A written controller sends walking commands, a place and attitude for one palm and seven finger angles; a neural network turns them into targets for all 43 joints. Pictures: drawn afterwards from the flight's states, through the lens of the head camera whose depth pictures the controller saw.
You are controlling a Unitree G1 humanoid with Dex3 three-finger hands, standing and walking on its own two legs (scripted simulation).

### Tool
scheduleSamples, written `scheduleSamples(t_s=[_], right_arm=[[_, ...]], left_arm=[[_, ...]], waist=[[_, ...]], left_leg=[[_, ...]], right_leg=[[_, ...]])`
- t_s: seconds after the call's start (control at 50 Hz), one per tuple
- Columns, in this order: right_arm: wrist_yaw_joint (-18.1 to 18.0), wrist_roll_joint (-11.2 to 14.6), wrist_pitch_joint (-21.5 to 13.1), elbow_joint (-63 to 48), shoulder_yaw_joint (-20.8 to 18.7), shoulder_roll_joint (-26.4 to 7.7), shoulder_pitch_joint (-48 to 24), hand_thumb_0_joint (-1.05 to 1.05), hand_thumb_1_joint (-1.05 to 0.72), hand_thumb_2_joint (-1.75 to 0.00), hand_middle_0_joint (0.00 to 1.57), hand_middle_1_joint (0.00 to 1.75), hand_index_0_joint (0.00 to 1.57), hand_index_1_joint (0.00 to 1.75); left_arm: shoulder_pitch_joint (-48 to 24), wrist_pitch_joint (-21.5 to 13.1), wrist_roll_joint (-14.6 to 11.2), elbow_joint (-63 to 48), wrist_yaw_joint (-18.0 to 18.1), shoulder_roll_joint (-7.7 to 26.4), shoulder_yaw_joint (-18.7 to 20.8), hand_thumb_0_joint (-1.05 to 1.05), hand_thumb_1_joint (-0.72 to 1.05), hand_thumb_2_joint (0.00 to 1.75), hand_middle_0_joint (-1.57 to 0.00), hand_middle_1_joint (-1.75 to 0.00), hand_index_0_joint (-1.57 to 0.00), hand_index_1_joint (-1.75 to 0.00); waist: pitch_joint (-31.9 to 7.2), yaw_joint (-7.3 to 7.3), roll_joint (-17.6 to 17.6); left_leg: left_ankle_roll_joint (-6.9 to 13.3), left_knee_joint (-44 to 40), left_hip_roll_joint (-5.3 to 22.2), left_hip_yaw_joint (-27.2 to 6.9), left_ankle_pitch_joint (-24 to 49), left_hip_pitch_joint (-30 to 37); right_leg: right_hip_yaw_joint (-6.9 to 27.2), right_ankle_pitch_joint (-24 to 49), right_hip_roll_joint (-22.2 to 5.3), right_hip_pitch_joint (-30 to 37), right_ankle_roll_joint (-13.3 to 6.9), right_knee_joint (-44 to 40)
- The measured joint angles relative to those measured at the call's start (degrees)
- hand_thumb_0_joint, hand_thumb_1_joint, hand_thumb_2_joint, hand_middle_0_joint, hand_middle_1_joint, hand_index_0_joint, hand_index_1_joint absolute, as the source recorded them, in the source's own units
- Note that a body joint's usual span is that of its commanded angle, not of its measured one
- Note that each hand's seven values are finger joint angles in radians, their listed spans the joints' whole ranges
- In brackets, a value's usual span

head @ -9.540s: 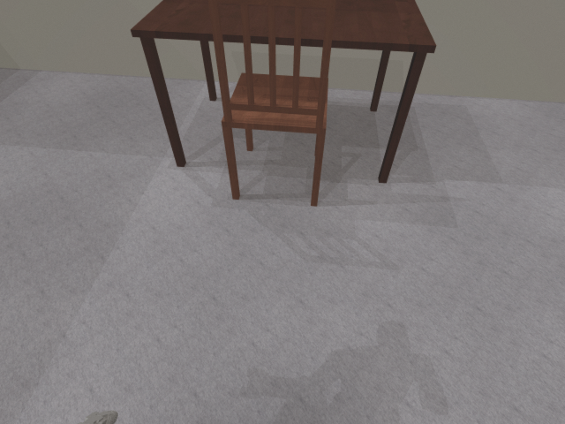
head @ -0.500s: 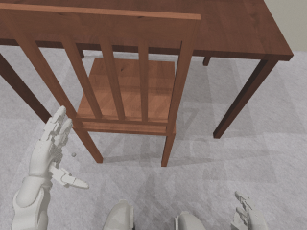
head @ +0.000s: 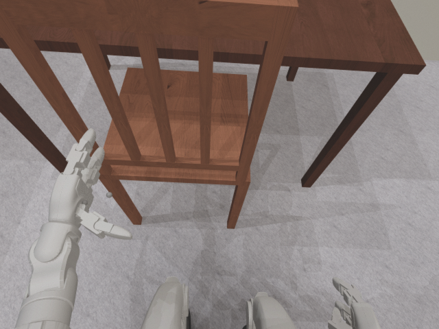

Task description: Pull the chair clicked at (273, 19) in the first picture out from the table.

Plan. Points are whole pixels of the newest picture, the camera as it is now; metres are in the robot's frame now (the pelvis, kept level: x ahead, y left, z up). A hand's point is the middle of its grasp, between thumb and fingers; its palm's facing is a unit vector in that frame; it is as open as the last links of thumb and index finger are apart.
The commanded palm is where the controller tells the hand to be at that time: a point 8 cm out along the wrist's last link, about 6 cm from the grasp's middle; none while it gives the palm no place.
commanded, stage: aim the fingers beside a spindle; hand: left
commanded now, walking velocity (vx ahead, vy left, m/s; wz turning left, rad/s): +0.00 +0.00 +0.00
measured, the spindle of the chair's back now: (161, 113) +0.50 +0.13 +0.05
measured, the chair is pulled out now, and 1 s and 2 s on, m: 0.00 0.00 0.00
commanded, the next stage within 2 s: push the fingers through the gap in 0.92 s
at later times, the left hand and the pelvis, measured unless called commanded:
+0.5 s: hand (123, 182) +0.37 +0.18 +0.01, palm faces -0.03 -1.00 -0.06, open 16.9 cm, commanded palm +0.34 +0.24 +0.01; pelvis +0.00 +0.00 -0.01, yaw +0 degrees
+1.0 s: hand (119, 187) +0.36 +0.19 +0.01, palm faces -0.02 -1.00 -0.06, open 16.9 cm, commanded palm +0.34 +0.25 +0.01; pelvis +0.00 -0.01 -0.01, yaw +0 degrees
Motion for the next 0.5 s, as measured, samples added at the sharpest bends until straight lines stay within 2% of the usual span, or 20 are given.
scheduleSamples(t_s=[0.16, 0.34, 0.5], right_arm=[[0.53, -0.18, 0.54, 0.4, -0.37, -0.11, 0.53, 0.01, -0.9, -0.9, 0.2, 0.3, 0.2, 0.3], [0.89, -0.42, 2.02, 0.38, -0.09, 0.05, 0.42, 0.01, -0.9, -0.9, 0.2, 0.3, 0.2, 0.3], [1.19, -0.33, 2.97, 0.54, -0.17, -0.02, 0.64, 0.01, -0.9, -0.9, 0.2, 0.3, 0.2, 0.3]], left_arm=[[-2.18, -0.49, 0.52, 0.74, 0.83, -0.28, -0.64, -0.02, -0.49, 0.3, -0.06, -0.08, -0.06, -0.08], [-5.78, -1.38, 2.32, 4.89, 2.65, -0.49, -0.41, -0.02, -0.49, 0.3, -0.07, -0.08, -0.06, -0.08], [-7.54, -1.74, 2.22, 5.61, 2.77, -0.17, -0.29, -0.02, -0.49, 0.3, -0.07, -0.08, -0.06, -0.08]], waist=[[-0.17, 0.02, 0.32], [-0.38, -0.42, 0.3], [-0.22, -0.46, 0.52]], left_leg=[[0.09, 1.09, -0.04, -0.03, -0.32, -1.55], [0.01, 2.38, 0.08, 0.12, -0.52, -3.34], [-0.25, 2.94, 0.23, 0.03, -0.54, -4.33]], right_leg=[[0.02, -0.34, -0.05, -1.46, 0.1, 1.03], [0.26, -0.76, 0.01, -3.54, -0.03, 2.8], [0.24, -0.95, 0.17, -4.69, -0.32, 3.67]])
